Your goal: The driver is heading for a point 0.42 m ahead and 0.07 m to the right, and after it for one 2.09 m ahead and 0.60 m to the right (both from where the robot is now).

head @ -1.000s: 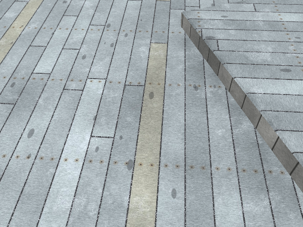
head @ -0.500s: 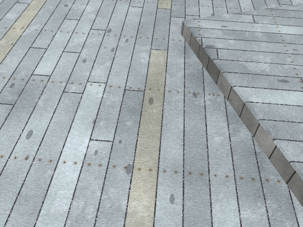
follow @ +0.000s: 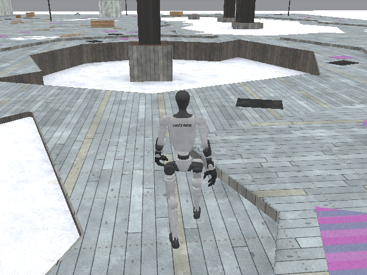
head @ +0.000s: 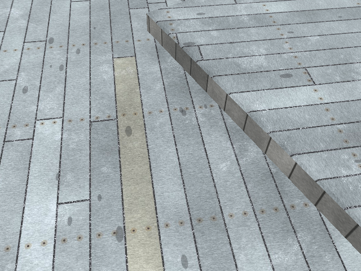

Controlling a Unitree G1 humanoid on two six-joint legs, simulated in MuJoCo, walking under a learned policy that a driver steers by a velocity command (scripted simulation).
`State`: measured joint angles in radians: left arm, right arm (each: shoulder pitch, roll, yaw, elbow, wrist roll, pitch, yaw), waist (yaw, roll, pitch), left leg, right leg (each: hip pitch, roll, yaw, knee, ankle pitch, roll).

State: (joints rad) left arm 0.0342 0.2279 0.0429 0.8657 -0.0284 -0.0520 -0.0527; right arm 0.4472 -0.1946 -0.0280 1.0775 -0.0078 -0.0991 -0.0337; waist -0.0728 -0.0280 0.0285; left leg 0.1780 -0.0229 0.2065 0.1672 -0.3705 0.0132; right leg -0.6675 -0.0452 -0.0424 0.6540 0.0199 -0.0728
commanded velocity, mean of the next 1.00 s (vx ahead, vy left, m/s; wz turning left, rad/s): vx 0.49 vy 0.00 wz -0.36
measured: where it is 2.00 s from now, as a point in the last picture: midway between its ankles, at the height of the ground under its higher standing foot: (216, 185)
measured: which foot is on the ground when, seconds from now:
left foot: down 0.00-0.10, up 0.12-0.54, down 0.56-1.00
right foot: up 0.00-0.08, down 0.10-0.56, up 0.58-1.00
